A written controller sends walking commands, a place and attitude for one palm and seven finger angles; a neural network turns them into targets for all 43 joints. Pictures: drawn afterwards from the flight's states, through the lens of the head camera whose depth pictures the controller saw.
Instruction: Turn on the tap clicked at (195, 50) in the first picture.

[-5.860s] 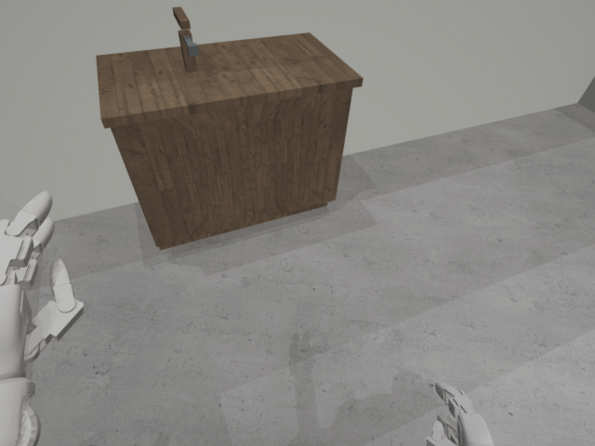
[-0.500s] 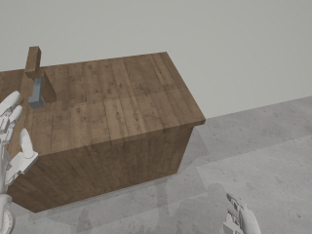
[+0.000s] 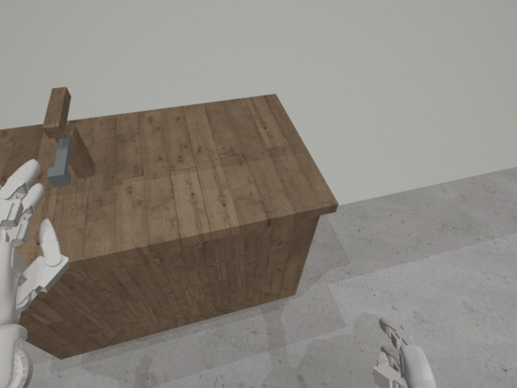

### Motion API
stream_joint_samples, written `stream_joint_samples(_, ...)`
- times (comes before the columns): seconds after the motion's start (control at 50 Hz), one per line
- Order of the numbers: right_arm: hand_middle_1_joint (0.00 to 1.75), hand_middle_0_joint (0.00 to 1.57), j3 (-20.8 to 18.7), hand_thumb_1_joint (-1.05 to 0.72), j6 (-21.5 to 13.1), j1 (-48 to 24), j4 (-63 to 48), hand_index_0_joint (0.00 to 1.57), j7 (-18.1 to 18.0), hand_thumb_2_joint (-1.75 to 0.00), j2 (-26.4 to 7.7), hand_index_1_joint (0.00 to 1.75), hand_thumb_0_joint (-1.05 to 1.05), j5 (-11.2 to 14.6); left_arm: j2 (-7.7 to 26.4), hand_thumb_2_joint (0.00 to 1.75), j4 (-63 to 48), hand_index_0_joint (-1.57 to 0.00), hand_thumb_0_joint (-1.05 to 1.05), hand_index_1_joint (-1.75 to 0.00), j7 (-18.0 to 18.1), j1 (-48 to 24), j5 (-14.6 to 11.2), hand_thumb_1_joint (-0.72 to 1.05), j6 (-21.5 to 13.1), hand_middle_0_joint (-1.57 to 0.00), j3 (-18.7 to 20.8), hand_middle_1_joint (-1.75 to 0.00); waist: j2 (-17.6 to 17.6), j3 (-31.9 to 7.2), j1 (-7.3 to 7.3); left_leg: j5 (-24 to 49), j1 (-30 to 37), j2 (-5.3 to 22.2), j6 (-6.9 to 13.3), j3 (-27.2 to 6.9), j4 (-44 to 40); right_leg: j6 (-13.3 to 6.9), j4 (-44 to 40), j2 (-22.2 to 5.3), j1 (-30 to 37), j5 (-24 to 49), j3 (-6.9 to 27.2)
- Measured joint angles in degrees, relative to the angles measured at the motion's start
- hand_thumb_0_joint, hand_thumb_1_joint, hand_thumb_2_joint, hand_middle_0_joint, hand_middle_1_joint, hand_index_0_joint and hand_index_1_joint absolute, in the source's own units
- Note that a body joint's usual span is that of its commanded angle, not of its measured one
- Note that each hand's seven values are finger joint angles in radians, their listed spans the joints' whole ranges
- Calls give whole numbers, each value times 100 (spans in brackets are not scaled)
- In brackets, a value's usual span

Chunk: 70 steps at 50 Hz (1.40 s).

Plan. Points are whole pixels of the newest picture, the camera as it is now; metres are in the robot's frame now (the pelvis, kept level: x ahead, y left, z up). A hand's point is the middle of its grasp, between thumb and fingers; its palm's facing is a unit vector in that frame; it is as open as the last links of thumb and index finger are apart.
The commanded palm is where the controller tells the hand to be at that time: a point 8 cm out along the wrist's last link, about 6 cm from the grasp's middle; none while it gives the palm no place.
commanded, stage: shuffle to correct the standing spot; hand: left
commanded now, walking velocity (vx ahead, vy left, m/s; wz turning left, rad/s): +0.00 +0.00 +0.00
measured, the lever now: (59, 176) +0.43 +0.41 +0.04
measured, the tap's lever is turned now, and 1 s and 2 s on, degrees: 0 0 0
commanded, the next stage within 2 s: come to a stop and stand still in 0.72 s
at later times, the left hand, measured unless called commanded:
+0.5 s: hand (62, 234) +0.25 +0.26 +0.16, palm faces +0.39 -0.83 -0.40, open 7.4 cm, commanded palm +0.19 +0.30 +0.17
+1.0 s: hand (43, 190) +0.30 +0.31 +0.16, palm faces +0.37 -0.84 -0.41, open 7.4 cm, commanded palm +0.25 +0.36 +0.17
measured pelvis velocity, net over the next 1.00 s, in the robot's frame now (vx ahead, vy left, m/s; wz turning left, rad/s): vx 0.09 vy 0.08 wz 0.01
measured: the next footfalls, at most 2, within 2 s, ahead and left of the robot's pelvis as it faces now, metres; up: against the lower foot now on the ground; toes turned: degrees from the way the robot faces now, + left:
left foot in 0.72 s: +0.14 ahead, +0.18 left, +0.00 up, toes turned +2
right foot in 0.88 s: +0.14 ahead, -0.01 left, +0.00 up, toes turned +1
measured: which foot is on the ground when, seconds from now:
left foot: down 0.00-0.56, up 0.58-0.70, down 0.72-1.00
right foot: down 0.00-0.72, up 0.74-0.86, down 0.88-1.00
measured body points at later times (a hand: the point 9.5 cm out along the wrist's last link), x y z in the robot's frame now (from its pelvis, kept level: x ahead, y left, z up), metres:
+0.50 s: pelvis +0.03 +0.02 -0.02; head +0.06 +0.02 +0.43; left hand +0.22 +0.30 +0.18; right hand +0.20 -0.22 -0.10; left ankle +0.02 +0.07 -0.75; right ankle +0.01 -0.11 -0.75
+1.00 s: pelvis +0.09 +0.08 -0.02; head +0.12 +0.08 +0.43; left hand +0.28 +0.35 +0.19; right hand +0.27 -0.13 -0.11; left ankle +0.10 +0.18 -0.74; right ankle +0.08 -0.04 -0.75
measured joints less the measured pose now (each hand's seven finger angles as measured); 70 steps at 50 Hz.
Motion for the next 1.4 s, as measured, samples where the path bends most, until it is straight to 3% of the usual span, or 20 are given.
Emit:
stream_joint_samples(0.14, 30, 20, -27, -90, 26, -10, -26, 20, 18, -89, -33, 30, 1, -7, 23, 89, -97, -21, 2, -30, 17, 58, -26, 89, 13, -20, -19, -30, 33, -4, -45, -92, -37, 32, -30, -53, 141, -42, 81, 36, 2, -79, -54)
stream_joint_samples(0.3, 30, 20, -152, -90, 91, 100, 38, 20, 78, -89, -192, 30, 1, 31, 63, 89, -194, -21, 2, -31, 47, 237, -62, 89, -108, -21, -37, -30, 189, -140, -137, -634, -341, 53, 6, -153, 990, -32, 658, 71, -145, -519, -172)
stream_joint_samples(0.44, 30, 20, -174, -90, 130, 103, 58, 20, 85, -89, -112, 30, 1, 19, 210, 89, -226, -21, 2, -30, 40, 171, -75, 89, -178, -21, 219, -30, -93, -6, -161, -769, -192, -259, 190, 46, 982, 5, 1539, -252, -439, -997, 4)
stream_joint_samples(0.5, 30, 20, -144, -90, 47, 131, -4, 20, 107, -89, -36, 30, 1, -17, 266, 89, -298, -21, 2, -30, 16, 193, -40, 89, -215, -20, 257, -30, -43, 52, -208, -765, -172, -304, 217, 22, 934, -2, 1342, -268, -387, -973, -54)
stream_joint_samples(0.56, 30, 20, -146, -90, 64, 124, -2, 20, 178, -89, -16, 30, 1, 47, 318, 89, -452, -21, 2, -30, 8, 239, -35, 89, -286, -20, 194, -30, 135, 100, -277, -732, -561, -207, 17, -74, 1619, 95, 1135, -190, -280, -905, -244)
stream_joint_samples(0.6, 30, 20, -155, -90, 112, 89, 46, 20, 242, -89, -18, 30, 1, 92, 361, 89, -577, -21, 2, -30, 21, 318, -56, 89, -408, -21, 188, -30, 82, 169, -237, -1185, -1037, -144, -137, -34, 2656, 114, 1190, -228, -251, -968, -270)
stream_joint_samples(0.64, 30, 20, -158, -90, 179, 52, 114, 20, 297, -89, -49, 30, 1, 89, 356, 89, -678, -21, 2, -31, 51, 418, -14, 89, -502, -21, 233, -30, -1, 220, -147, -1480, -1333, 59, -171, -74, 3043, 166, 1279, -283, -234, -1051, -216)
stream_joint_samples(0.72, 30, 21, -223, -90, 182, -4, 123, 20, 240, -89, -188, 30, 1, 88, 268, 89, -860, -21, 1, -31, 84, 371, 12, 89, -480, -21, 350, -30, -44, 357, -48, -589, -1001, 440, -188, -159, 1680, 284, 2003, -478, -310, -1478, -62)
stream_joint_samples(0.76, 30, 20, -296, -90, 144, -145, 163, 20, 149, -89, -93, 30, 1, 77, 297, 89, -733, -21, 1, -31, 74, 125, 13, 89, -407, -21, 428, -30, -178, 486, 39, -671, -943, 299, -239, 62, 1871, 154, 2925, -510, -643, -1759, 284)
stream_joint_samples(0.8, 30, 20, -252, -90, 81, -240, 168, 20, 109, -89, 68, 30, 2, 69, 359, 89, -512, -21, 1, -31, 53, -63, 15, 89, -294, -21, 493, -30, -275, 497, 29, -693, -834, 187, -223, 191, 1744, 79, 3586, -417, -995, -1895, 387)
stream_joint_samples(0.84, 30, 20, -145, -90, -25, -266, 132, 20, 118, -89, 191, 29, 2, 81, 362, 89, -373, -21, 2, -31, 34, -156, 22, 89, -186, -21, 490, -30, -259, 460, -25, -612, -732, 135, -203, 223, 1525, 44, 3299, -326, -1076, -1868, 210)
stream_joint_samples(0.88, 30, 20, -13, -90, -126, -233, 52, 20, 148, -89, 268, 29, 1, 87, 380, 89, -386, -21, 2, -30, 20, -100, 38, 89, -137, -20, 481, -30, -211, 384, -78, -604, -710, 109, -205, 245, 1461, -15, 2209, -227, -853, -1328, 23)
stream_joint_samples(0.94, 30, 20, 73, -90, -150, -164, 85, 20, 216, -89, 234, 30, 1, 75, 220, 89, -488, -21, 2, -30, -51, 72, 28, 89, -142, -20, 298, -30, 124, 284, -185, -845, -728, 228, -251, 84, 1701, -157, 1734, -59, -588, -951, -115)
stream_joint_samples(0.98, 30, 21, 77, -90, -93, -91, 147, 20, 260, -89, 234, 30, 1, 112, 142, 89, -607, -21, 2, -31, -69, 245, -19, 89, -128, -21, 218, -30, 129, 198, -174, -905, -723, 249, -319, 80, 1877, -107, 1437, -39, -425, -926, -81)
stream_joint_samples(1.02, 30, 21, 92, -90, -52, -17, 171, 20, 234, -89, 191, 30, 1, 113, 122, 89, -645, -21, 1, -31, -49, 359, -30, 89, -148, -21, 212, -30, 105, 143, -164, -483, -507, 304, -323, 80, 1381, -37, 1187, -35, -282, -864, -37)
stream_joint_samples(1.08, 30, 21, 33, -90, 35, -23, 212, 20, 118, -89, 169, 30, 1, 108, 199, 89, -508, -21, 1, -31, -15, 339, -32, 89, -73, -21, 294, -30, -39, 168, -115, -637, -142, 226, -172, 200, 854, 65, 1112, -117, -194, -825, 77)
stream_joint_samples(1.2, 30, 20, -61, -90, -66, -124, -43, 20, 108, -89, 224, 30, 2, -18, 332, 89, -557, -21, 2, -30, 16, 147, -5, 89, 260, -20, 280, -30, -289, 375, -81, -412, 172, 103, -113, 344, 280, -38, 1070, -145, -347, -594, 44)
stream_joint_samples(1.32, 30, 20, -19, -90, -58, -222, -192, 20, 91, -89, 198, 30, 1, 53, 397, 89, -948, -21, 2, -30, -46, 427, -100, 89, 112, -21, 197, -30, -94, 324, -187, -471, 7, 288, -182, 185, 431, -88, 249, 68, -86, -193, -158)
stream_joint_samples(1.38, 30, 20, -8, -90, 32, -254, -187, 20, 31, -89, 186, 30, 1, 79, 435, 89, -879, -21, 2, -31, -30, 573, -161, 89, 92, -21, 286, -30, -66, 231, -147, -414, 3, 313, -188, 196, 344, -102, 153, 96, -93, -116, -145)
stream_joint_samples(1.4, 30, 20, -78, -90, -80, -135, -227, 20, 7, -89, 165, 30, 1, 16, 664, 89, -730, -21, 2, -31, -176, 226, 90, 89, 135, -21, 368, -30, -57, 221, 5, -393, -83, 325, -196, 174, 397, -95, 163, 105, -144, -104, -172)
